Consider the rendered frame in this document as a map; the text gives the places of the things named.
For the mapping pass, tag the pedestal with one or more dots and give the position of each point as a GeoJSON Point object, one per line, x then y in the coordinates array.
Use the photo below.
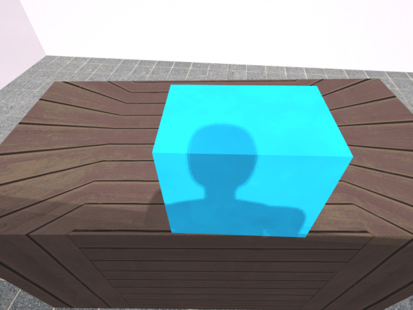
{"type": "Point", "coordinates": [83, 223]}

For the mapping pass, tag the carton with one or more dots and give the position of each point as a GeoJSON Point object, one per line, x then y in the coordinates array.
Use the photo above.
{"type": "Point", "coordinates": [255, 160]}

